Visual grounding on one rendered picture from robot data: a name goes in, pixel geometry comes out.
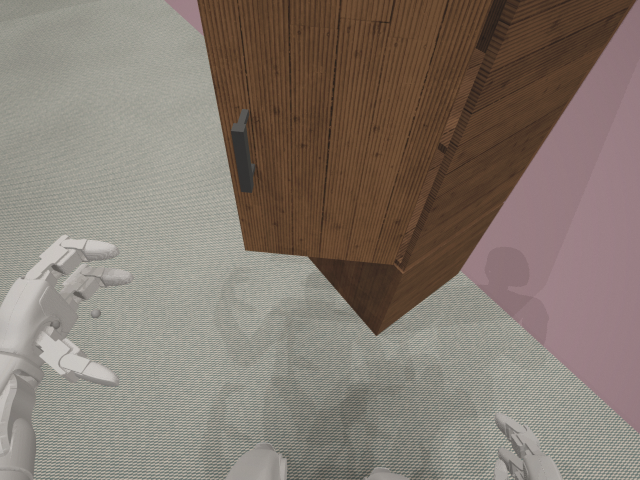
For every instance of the right robot hand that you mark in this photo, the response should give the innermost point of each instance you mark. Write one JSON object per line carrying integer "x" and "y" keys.
{"x": 535, "y": 465}

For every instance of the left robot hand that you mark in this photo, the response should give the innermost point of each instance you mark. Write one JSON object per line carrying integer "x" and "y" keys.
{"x": 32, "y": 303}

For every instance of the handle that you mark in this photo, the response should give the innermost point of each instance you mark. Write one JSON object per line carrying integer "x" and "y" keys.
{"x": 241, "y": 148}

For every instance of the robot right shin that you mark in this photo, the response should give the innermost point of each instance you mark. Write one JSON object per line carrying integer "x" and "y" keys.
{"x": 380, "y": 469}

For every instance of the robot left thigh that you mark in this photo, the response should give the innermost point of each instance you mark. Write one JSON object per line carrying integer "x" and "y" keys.
{"x": 259, "y": 464}

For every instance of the left robot forearm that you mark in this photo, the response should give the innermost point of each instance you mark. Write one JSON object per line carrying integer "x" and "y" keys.
{"x": 19, "y": 379}

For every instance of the cupboard door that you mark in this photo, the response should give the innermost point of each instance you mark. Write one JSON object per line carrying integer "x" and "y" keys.
{"x": 348, "y": 101}

